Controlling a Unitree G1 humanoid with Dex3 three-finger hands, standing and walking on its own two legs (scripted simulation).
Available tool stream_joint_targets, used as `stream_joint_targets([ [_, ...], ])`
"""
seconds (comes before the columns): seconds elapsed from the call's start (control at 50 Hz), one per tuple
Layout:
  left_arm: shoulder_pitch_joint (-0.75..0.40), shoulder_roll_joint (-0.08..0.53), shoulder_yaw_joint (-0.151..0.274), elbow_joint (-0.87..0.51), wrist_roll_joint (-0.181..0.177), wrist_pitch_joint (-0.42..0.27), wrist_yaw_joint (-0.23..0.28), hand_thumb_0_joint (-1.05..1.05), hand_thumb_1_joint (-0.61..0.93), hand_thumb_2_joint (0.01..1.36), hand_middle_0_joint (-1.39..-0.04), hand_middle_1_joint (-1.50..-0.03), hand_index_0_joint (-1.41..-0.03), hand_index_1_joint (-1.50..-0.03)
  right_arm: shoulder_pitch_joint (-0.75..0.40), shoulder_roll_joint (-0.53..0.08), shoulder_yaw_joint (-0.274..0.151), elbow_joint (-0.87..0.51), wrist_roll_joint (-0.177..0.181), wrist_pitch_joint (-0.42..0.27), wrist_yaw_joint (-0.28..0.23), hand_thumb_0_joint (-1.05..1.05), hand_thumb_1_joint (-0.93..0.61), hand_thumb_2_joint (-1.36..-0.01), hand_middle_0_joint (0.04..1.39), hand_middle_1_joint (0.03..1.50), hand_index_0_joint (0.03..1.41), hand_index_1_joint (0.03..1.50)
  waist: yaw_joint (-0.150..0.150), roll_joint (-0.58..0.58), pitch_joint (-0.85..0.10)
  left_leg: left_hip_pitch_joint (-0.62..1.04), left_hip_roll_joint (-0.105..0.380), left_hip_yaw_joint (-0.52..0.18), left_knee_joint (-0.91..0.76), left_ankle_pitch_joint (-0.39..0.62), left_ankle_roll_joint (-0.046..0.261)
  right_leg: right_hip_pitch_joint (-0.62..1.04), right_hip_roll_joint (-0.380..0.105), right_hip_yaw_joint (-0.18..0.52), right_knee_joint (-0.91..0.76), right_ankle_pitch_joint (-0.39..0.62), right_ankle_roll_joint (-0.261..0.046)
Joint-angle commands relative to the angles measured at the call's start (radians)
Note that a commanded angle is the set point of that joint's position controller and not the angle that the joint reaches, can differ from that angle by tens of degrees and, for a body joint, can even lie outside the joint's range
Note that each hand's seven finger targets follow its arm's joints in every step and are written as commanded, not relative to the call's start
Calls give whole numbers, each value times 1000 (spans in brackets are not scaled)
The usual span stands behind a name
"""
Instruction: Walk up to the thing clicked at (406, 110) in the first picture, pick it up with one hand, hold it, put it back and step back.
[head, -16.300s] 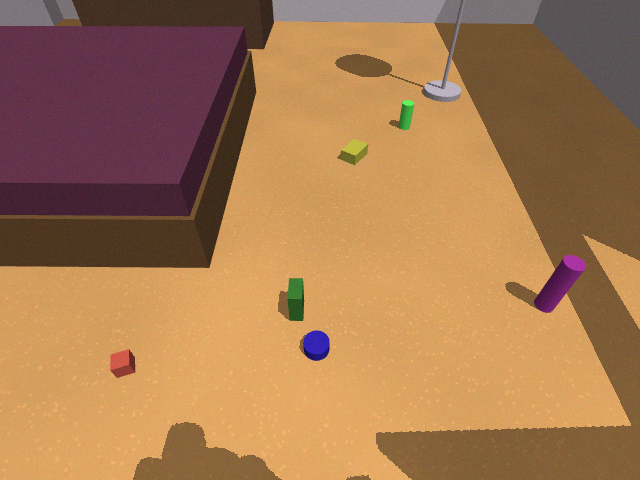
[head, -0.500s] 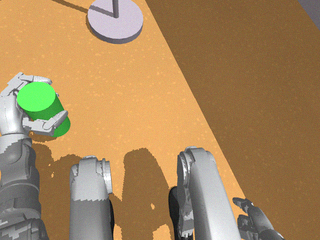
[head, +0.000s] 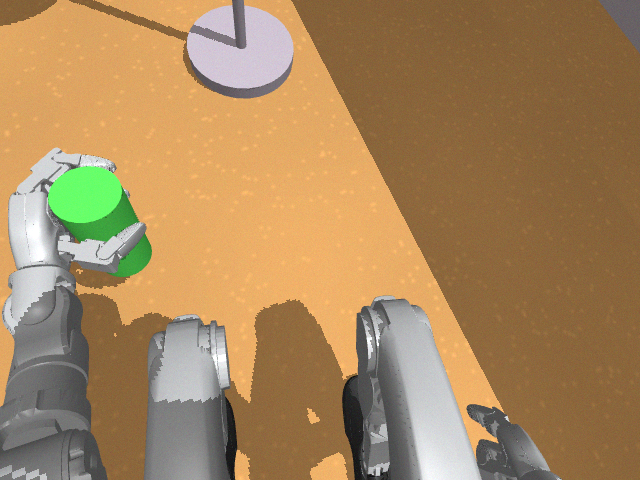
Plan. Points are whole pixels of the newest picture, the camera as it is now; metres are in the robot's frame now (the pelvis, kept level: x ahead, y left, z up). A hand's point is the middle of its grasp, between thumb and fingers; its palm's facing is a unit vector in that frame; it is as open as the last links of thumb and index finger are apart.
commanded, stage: lift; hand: left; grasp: from the side
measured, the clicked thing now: (108, 228) +0.44 +0.23 -0.07
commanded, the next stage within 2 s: none
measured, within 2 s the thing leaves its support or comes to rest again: neither
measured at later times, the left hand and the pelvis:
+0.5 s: hand (69, 201) +0.42 +0.22 +0.05, palm faces +0.11 -0.99 -0.08, open 9.7 cm; pelvis +0.01 +0.00 +0.07, yaw +1 degrees
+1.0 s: hand out of the picture +0.40 +0.21 +0.23, palm faces +0.16 -0.99 -0.06, open 9.7 cm; pelvis +0.04 +0.01 +0.22, yaw +3 degrees
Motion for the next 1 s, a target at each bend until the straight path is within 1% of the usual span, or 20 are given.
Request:
stream_joint_targets([
  [0.0,-281,233,60,-251,-60,-112,-12,0,119,1262,-1306,-1456,-1325,-1454,122,-202,-74,-72,14,-21,-13,0,-942,-908,200,300,199,300,11,152,-711,490,-20,67,-278,146,56,364,29,-43,-254,178,-61],
  [0.02,-263,216,45,-246,-64,-110,-21,0,122,1253,-1283,-1439,-1305,-1434,118,-206,-75,-77,19,-23,-13,0,-936,-907,200,300,200,300,9,151,-704,492,-19,69,-274,164,59,360,30,-42,-252,195,-61],
  [0.08,-323,293,61,-410,-63,-110,-29,0,128,1260,-1301,-1455,-1324,-1449,128,-204,-84,-89,26,-24,-19,0,-938,-907,200,300,200,300,35,207,-778,547,-19,78,-297,170,57,405,28,-28,-265,201,-65],
  [0.14,-253,217,48,-384,-90,-74,-25,0,126,1250,-1273,-1431,-1296,-1425,126,-199,-88,-109,39,-34,-23,0,-932,-905,200,300,200,300,13,145,-740,524,-18,73,-313,146,65,414,29,-28,-303,187,-59],
  [0.24,-279,273,48,-601,-89,-53,0,0,106,1248,-1269,-1426,-1291,-1421,137,-183,-95,-124,48,-41,-35,0,-933,-906,200,300,200,300,36,176,-810,582,-14,74,-353,155,66,493,28,3,-360,186,-57],
  [0.32,-171,178,9,-537,-103,-5,7,0,151,1251,-1243,-1410,-1268,-1402,116,-178,-96,-139,66,-50,-45,0,-920,-902,200,300,200,300,28,145,-725,604,-14,62,-405,145,67,455,30,-11,-400,178,-62],
  [0.42,-179,227,16,-738,-95,20,27,0,121,1251,-1253,-1422,-1280,-1413,125,-169,-104,-160,76,-52,-53,0,-921,-902,200,299,200,299,67,203,-806,746,-12,58,-487,181,59,530,27,-6,-455,199,-68],
  [0.46,-188,183,-3,-743,-112,47,35,0,179,1264,-1248,-1412,-1273,-1403,129,-167,-105,-153,84,-57,-59,0,-914,-901,200,299,200,299,50,181,-788,768,-14,51,-518,179,58,554,26,-9,-488,206,-64],
  [0.54,-21,100,-41,-650,-107,89,53,0,179,1261,-1238,-1412,-1265,-1401,112,-153,-105,-165,95,-66,-68,0,-908,-899,200,299,200,299,56,90,-691,752,-15,58,-568,175,67,630,26,-4,-574,209,-56],
  [0.58,-106,157,-34,-796,-96,82,61,0,174,1245,-1220,-1395,-1247,-1383,114,-151,-109,-174,99,-67,-73,0,-905,-898,200,299,200,299,72,146,-744,837,-13,58,-610,181,59,671,23,1,-601,214,-60],
  [0.64,-34,151,-30,-831,-99,106,76,0,188,1243,-1215,-1383,-1240,-1373,118,-141,-110,-175,107,-68,-83,0,-904,-898,200,299,200,299,83,120,-739,914,-11,56,-670,210,58,749,23,3,-661,240,-54],
  [0.66,14,70,-95,-773,-105,120,74,0,168,1236,-1202,-1379,-1229,-1368,113,-131,-103,-182,109,-72,-83,0,-907,-899,200,300,200,299,54,105,-708,916,-13,55,-685,217,60,765,24,2,-685,253,-51],
  [0.68,-26,96,-62,-847,-115,117,83,0,192,1229,-1192,-1361,-1217,-1352,123,-127,-102,-176,109,-78,-86,0,-903,-899,200,300,200,300,67,102,-732,938,-13,59,-696,237,61,808,25,5,-704,272,-48],
  [0.72,32,51,-109,-809,-115,132,90,0,170,1220,-1179,-1351,-1204,-1342,115,-126,-97,-174,112,-85,-90,0,-906,-900,200,300,200,300,60,104,-683,992,-11,50,-738,258,59,816,25,-1,-737,292,-49],
  [0.76,42,107,-69,-855,-96,133,110,0,161,1207,-1168,-1339,-1192,-1331,112,-125,-99,-177,113,-85,-94,0,-906,-899,200,300,200,300,86,122,-678,1054,-10,48,-788,275,54,854,24,1,-774,298,-51],
  [0.78,58,85,-106,-854,-84,135,116,0,145,1205,-1167,-1338,-1191,-1330,117,-116,-92,-179,111,-84,-96,0,-904,-899,200,300,200,300,78,117,-670,1081,-9,46,-807,297,52,885,24,-1,-789,321,-49],
  [0.86,72,59,-113,-873,-98,137,134,0,172,1232,-1177,-1350,-1198,-1344,131,-104,-83,-159,109,-96,-103,0,-898,-898,200,300,200,300,74,110,-643,1174,-10,44,-884,336,50,970,29,-4,-865,362,-48],
  [0.9,86,16,-151,-806,-99,141,132,0,188,1241,-1176,-1348,-1196,-1345,133,-102,-79,-150,107,-102,-104,0,-894,-898,200,300,200,300,53,87,-582,1183,-10,42,-917,348,51,1002,29,-7,-902,381,-46],
  [0.94,65,65,-117,-828,-91,134,139,0,193,1242,-1190,-1354,-1209,-1351,130,-99,-80,-146,105,-104,-109,0,-894,-898,200,300,200,300,74,101,-549,1199,-14,57,-951,337,51,1052,26,5,-950,378,-46],
  [0.98,60,46,-137,-796,-87,130,134,0,165,1245,-1214,-1371,-1233,-1368,127,-98,-79,-142,103,-108,-107,0,-896,-897,200,300,200,300,70,98,-504,1236,-12,52,-1000,318,47,1072,27,-2,-986,363,-47],
])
